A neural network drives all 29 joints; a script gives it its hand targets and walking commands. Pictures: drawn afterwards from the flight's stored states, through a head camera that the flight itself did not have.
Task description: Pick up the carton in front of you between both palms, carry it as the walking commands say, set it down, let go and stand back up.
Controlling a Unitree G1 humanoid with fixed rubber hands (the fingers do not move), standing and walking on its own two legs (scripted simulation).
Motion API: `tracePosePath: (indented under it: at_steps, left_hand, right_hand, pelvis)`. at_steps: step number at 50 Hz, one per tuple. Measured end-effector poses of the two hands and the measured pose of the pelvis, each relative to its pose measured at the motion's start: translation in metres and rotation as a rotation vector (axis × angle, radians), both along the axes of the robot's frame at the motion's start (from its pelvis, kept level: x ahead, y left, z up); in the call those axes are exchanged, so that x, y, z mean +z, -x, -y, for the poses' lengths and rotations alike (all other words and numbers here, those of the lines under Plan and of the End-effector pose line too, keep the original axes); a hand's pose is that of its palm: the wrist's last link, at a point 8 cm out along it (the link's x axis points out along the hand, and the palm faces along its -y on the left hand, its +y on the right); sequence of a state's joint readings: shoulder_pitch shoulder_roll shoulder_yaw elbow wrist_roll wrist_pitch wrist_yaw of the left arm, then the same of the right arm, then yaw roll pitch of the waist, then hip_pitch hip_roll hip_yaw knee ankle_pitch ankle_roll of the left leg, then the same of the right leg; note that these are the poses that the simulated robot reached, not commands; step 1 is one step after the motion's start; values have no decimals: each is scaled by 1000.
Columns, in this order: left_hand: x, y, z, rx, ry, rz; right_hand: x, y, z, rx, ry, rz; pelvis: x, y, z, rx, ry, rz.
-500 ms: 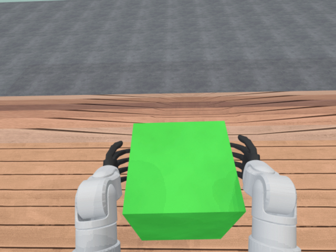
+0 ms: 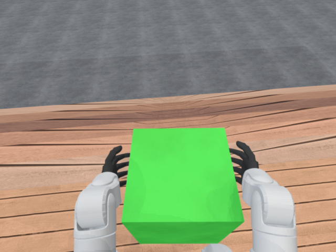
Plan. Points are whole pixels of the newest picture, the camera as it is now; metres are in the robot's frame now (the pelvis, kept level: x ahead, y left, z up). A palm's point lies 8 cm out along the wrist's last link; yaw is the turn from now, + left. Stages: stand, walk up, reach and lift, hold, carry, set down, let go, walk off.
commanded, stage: carry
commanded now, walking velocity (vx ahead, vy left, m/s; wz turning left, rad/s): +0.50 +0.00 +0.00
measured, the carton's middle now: (178, 190) +0.27 -0.01 -0.02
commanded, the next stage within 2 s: none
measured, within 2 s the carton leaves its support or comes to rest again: neither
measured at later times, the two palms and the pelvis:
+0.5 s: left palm (128, 61) +0.65 +0.13 +0.09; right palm (217, 53) +0.69 -0.17 +0.09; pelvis +0.31 -0.05 -0.01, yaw +3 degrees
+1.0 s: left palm (139, 24) +0.97 +0.12 +0.06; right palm (209, 23) +0.96 -0.18 +0.06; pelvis +0.59 -0.01 -0.04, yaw +1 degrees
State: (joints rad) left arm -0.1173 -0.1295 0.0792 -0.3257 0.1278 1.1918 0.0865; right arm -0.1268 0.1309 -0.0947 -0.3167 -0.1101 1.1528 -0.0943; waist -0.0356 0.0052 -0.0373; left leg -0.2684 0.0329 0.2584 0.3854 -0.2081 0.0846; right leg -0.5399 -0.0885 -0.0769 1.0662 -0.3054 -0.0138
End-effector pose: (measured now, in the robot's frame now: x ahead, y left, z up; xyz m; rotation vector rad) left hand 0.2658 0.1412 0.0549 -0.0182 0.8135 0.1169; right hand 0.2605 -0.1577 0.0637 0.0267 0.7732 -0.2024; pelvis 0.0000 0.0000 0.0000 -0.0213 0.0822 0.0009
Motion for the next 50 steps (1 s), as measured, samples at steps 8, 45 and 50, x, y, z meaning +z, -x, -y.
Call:
tracePosePath:
  at_steps: [8, 45, 50]
  left_hand:
    - [25, -109, -2, 51, -2, 122]
    - [2, -650, 29, -54, -34, 22]
    - [4, -700, 26, -17, -27, 88]
  right_hand:
    - [26, -123, -2, 41, -10, 122]
    - [-3, -637, 29, -22, 10, 16]
    - [0, -696, 26, -2, -6, 83]
  pelvis:
    - [-4, -110, 9, 22, -3, 9]
    - [-29, -542, 6, 20, -20, -4]
    - [-37, -589, 10, 19, -27, -9]
